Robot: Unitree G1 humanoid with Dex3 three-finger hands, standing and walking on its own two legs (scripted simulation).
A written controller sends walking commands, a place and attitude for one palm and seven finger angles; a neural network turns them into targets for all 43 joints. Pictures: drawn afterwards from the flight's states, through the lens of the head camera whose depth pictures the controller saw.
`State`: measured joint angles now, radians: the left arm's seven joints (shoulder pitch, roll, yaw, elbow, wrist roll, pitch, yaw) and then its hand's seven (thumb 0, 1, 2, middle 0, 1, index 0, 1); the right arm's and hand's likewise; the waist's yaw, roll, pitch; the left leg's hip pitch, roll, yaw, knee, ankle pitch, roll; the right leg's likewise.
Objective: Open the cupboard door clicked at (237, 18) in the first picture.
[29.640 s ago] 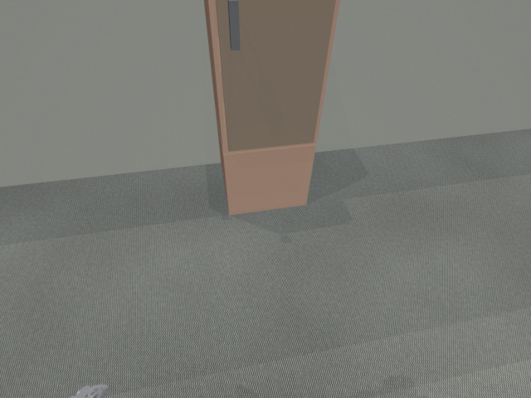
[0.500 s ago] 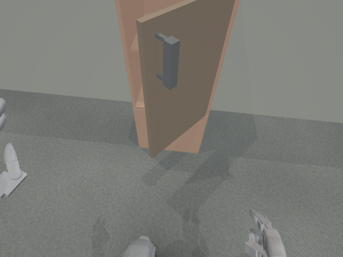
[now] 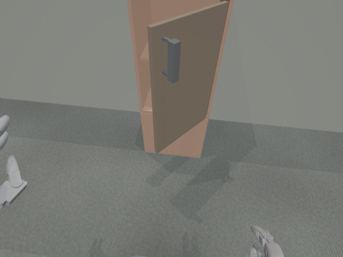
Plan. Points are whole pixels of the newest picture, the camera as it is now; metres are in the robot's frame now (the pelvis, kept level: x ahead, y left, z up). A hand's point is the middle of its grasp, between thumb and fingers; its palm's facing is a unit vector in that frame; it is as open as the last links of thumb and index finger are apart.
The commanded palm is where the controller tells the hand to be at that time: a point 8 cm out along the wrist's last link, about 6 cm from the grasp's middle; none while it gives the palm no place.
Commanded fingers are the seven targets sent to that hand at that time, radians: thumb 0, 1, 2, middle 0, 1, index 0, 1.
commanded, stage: stop stepping back and stand still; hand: left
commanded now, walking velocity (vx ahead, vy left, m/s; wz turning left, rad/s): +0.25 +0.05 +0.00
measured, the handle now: (169, 59) +0.65 +0.07 +0.15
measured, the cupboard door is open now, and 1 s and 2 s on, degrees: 50 50 50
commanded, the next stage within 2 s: let the arm hang, fingers relaxed in 0.34 s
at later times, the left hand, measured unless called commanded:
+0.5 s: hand (30, 197) +0.19 +0.28 +0.11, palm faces +0.37 -0.77 -0.53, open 7.4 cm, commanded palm none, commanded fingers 0.00 0.90 0.90 -0.20 -0.30 -0.20 -0.30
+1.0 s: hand out of the picture -0.03 +0.22 -0.16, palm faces +0.12 -0.95 -0.27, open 7.2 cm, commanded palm none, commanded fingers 0.00 0.90 0.90 -0.20 -0.30 -0.20 -0.30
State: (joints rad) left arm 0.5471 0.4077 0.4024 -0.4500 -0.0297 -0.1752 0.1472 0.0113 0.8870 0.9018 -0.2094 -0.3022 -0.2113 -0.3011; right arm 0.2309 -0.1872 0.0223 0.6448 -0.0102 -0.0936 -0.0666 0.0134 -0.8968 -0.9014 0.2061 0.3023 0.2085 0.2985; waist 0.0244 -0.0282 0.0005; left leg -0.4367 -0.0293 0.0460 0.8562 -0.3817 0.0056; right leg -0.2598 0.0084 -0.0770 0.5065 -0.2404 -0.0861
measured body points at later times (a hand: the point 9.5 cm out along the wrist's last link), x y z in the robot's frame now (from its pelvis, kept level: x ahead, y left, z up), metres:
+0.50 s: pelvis -0.02 +0.01 -0.01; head -0.01 -0.02 +0.44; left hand +0.16 +0.32 +0.14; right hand +0.13 -0.23 -0.13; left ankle -0.04 +0.13 -0.69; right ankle +0.02 -0.07 -0.74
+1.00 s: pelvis -0.01 +0.01 +0.00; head +0.01 +0.00 +0.45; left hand -0.03 +0.27 -0.14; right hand +0.02 -0.23 -0.16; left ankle -0.01 +0.15 -0.74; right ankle +0.02 -0.06 -0.74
